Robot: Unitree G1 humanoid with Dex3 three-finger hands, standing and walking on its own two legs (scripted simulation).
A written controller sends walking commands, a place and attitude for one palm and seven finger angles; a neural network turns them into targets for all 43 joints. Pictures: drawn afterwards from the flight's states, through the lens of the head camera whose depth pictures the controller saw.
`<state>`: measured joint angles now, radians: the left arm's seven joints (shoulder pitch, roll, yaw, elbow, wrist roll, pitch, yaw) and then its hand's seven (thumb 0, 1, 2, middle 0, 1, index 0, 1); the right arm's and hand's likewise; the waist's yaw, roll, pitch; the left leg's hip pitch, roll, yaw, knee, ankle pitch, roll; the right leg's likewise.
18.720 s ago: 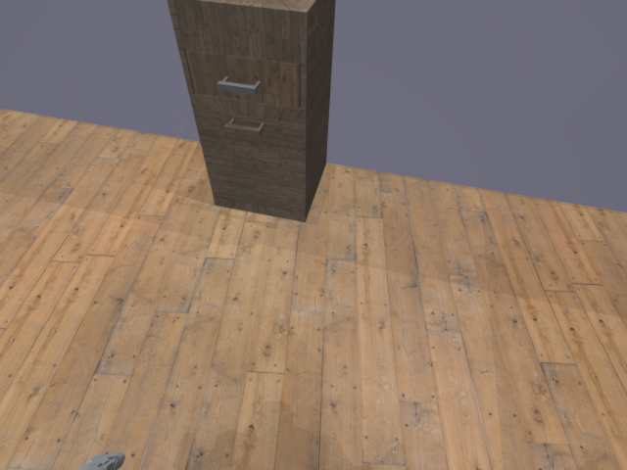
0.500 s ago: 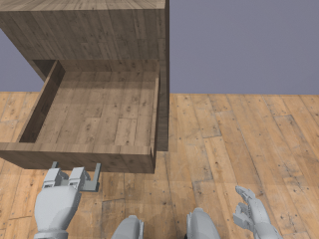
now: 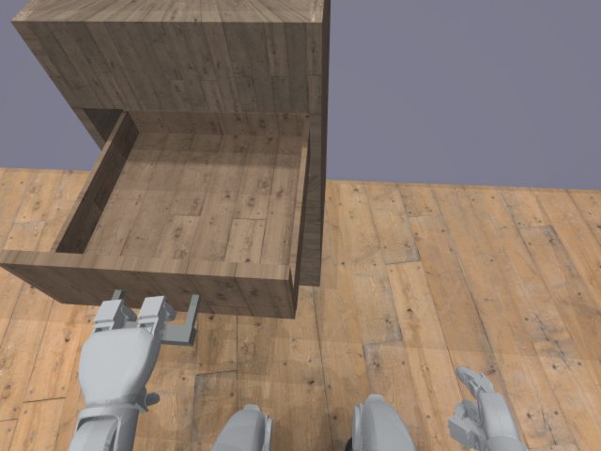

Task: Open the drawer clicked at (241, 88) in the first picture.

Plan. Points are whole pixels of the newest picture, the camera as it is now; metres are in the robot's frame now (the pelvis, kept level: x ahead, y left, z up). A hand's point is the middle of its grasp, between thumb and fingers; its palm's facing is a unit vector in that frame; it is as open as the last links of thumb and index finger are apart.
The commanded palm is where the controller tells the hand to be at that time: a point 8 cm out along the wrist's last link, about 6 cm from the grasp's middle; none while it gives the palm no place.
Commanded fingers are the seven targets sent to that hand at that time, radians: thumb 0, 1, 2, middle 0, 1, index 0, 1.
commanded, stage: open the thumb to release the handle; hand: left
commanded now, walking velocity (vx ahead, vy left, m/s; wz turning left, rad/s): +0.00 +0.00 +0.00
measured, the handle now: (150, 316) +0.29 +0.23 -0.03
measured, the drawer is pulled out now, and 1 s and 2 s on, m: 0.30 0.30 0.30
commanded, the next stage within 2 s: lift the hand off the handle in 0.02 s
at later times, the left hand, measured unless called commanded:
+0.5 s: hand (145, 354) +0.25 +0.24 -0.05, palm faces -0.02 -0.04 -1.00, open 13.8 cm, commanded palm +0.23 +0.24 +0.01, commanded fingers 0.00 -0.50 0.30 -0.30 -1.20 -0.30 -1.20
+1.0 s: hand (128, 345) +0.25 +0.24 -0.01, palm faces -0.01 -0.05 -1.00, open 13.7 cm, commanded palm +0.23 +0.24 +0.05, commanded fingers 0.00 -0.50 0.30 -0.30 -1.20 -0.30 -1.20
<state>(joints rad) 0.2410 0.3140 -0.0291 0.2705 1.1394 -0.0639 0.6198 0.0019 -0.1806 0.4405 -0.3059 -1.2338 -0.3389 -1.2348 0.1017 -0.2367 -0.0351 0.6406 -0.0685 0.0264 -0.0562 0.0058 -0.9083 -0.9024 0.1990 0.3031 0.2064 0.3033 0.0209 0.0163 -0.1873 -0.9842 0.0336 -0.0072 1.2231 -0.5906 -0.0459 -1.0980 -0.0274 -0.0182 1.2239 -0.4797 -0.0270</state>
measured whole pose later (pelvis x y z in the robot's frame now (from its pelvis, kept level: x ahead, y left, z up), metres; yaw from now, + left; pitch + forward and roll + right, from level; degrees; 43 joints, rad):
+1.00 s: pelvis +0.01 +0.01 +0.03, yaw +0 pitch +16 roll +1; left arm 0.25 0.31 -0.06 0.23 1.11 0.00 0.58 0.00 -0.49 0.30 -0.32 -1.20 -0.35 -1.21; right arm 0.11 -0.23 -0.03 0.63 -0.06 0.04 -0.06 0.01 -0.91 -0.90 0.20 0.30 0.21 0.30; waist 0.03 0.03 -0.16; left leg -0.81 0.03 0.00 1.08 -0.55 -0.03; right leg -0.92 -0.03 -0.01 1.08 -0.44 -0.01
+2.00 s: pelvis +0.03 +0.01 +0.07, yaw -1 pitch +9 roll +1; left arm 0.33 0.34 -0.06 0.03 1.05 0.01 0.43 0.00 -0.49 0.30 -0.32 -1.20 -0.32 -1.20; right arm 0.12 -0.23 -0.02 0.60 -0.05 0.06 -0.04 0.01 -0.91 -0.90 0.20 0.30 0.21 0.30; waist 0.06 0.05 -0.10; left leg -0.51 0.03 0.01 0.82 -0.46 -0.02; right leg -0.62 -0.03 -0.01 0.83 -0.37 0.00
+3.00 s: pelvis +0.03 +0.01 +0.09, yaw -1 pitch +4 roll +1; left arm 0.37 0.39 -0.04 -0.15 1.01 0.00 0.29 0.00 -0.49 0.30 -0.32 -1.20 -0.32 -1.20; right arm 0.11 -0.23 -0.01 0.61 -0.04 0.06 -0.03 0.01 -0.91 -0.90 0.20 0.30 0.21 0.30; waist 0.09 0.06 -0.05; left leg -0.32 0.03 0.02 0.63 -0.39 -0.02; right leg -0.44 -0.02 -0.01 0.66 -0.30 0.00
